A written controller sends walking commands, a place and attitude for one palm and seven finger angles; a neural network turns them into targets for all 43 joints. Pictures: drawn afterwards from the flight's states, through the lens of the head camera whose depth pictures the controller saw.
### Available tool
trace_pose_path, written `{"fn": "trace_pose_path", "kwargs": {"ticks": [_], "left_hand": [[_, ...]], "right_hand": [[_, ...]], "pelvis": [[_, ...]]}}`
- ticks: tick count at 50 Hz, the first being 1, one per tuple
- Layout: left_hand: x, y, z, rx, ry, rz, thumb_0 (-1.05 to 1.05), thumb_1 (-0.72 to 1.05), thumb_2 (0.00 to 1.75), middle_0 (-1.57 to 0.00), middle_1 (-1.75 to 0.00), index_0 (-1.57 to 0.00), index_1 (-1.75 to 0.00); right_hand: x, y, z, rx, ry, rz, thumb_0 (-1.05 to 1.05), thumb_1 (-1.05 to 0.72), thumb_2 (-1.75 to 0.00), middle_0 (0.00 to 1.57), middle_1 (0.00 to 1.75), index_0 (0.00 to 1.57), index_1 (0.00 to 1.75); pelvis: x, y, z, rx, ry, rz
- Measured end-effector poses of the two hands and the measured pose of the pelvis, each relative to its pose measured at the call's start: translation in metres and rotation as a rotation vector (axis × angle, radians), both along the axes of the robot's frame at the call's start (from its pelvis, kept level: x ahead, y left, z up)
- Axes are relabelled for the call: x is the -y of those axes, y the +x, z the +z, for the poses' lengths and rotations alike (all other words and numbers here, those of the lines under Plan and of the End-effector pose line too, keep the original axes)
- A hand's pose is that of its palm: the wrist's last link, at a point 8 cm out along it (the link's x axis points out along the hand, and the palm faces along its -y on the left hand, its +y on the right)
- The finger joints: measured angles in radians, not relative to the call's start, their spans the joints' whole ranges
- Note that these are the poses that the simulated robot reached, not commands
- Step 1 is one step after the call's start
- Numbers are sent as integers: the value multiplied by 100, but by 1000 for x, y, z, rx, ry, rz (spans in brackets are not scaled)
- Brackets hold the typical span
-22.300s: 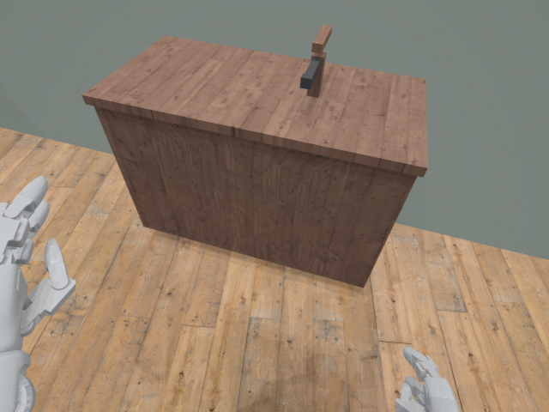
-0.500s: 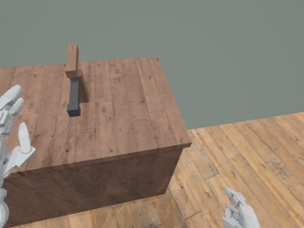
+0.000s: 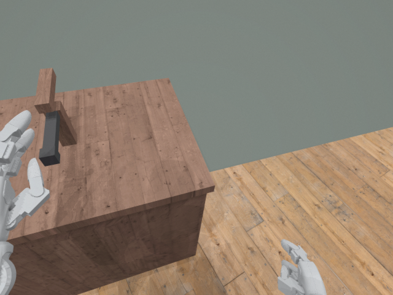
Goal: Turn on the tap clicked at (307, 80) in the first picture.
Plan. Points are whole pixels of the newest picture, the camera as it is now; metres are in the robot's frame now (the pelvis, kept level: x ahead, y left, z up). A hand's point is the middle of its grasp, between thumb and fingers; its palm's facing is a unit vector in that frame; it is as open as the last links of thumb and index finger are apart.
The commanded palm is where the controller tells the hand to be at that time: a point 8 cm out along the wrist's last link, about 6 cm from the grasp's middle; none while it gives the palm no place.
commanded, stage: come to a stop and stand still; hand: left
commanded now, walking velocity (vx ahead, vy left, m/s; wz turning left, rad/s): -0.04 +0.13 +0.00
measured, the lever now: (49, 156) +0.35 +0.33 +0.08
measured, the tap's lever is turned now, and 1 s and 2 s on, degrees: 0 0 0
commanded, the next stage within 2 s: look again from close up in 1.84 s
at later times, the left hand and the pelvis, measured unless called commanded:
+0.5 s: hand (2, 194) +0.21 +0.29 +0.17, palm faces +0.44 -0.77 -0.46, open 7.4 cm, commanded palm +0.14 +0.29 +0.18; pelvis -0.01 +0.00 +0.01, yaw +2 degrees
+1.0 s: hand out of the picture +0.18 +0.33 +0.17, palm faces +0.45 -0.84 -0.29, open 7.4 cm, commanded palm +0.12 +0.35 +0.18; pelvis -0.03 +0.07 +0.00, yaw +1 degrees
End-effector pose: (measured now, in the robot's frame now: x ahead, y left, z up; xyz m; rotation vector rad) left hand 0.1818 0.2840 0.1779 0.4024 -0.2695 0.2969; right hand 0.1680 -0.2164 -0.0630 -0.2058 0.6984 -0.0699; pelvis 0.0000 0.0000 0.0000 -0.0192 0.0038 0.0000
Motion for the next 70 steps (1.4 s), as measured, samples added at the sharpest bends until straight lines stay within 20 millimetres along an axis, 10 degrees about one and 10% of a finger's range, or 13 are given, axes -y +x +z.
{"fn": "trace_pose_path", "kwargs": {"ticks": [13,25,28,35,46,70], "left_hand": [[6,1,-4,-109,26,47,1,89,90,-21,-30,-22,-30],[-41,-18,15,-20,132,136,2,88,90,-21,-31,-22,-30],[-60,-16,17,58,61,192,1,89,90,-21,-31,-22,-30],[-35,-31,-9,18,-32,13,1,89,90,-20,-30,-21,-30],[-87,-49,1,132,25,99,2,89,90,-21,-30,-21,-30],[-76,-20,1,62,29,71,1,89,90,-20,-30,-21,-30]], "right_hand": [[32,4,-5,-41,-45,-59,1,-90,-90,20,29,20,30],[-12,16,5,24,-38,76,1,-90,-90,20,29,20,30],[-24,9,8,49,-14,101,1,-90,-90,20,30,20,30],[-42,-24,14,78,-13,40,1,-90,-90,21,30,20,30],[-65,-60,3,-15,-50,51,1,-90,-90,21,30,20,30],[-74,0,10,23,-27,66,1,-90,-90,21,30,20,30]], "pelvis": [[5,12,5,14,3,23],[-5,-10,7,16,-2,29],[-13,-20,7,27,1,8],[-41,-30,6,38,0,-3],[-63,-38,2,54,-7,21],[-66,-8,6,32,-8,29]]}}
